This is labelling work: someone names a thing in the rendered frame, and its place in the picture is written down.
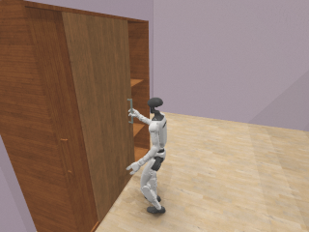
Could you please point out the robot right hand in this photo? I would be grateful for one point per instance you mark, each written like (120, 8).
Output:
(135, 114)

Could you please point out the robot left thigh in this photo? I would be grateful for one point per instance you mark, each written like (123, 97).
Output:
(147, 173)

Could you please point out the robot left hand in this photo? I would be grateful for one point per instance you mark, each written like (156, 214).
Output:
(135, 166)

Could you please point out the handle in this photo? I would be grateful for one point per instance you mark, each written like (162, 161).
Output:
(69, 156)
(131, 110)

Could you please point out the right robot forearm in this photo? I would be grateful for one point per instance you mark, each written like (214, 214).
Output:
(144, 119)

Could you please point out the robot right thigh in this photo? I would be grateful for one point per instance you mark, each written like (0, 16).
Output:
(154, 174)

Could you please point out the left robot forearm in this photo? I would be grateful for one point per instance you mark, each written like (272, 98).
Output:
(148, 156)

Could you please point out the robot left upper arm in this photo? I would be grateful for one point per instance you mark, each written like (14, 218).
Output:
(153, 130)

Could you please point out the wardrobe door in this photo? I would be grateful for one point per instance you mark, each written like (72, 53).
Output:
(50, 42)
(99, 59)

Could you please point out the robot thigh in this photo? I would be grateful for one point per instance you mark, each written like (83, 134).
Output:
(154, 174)
(147, 173)

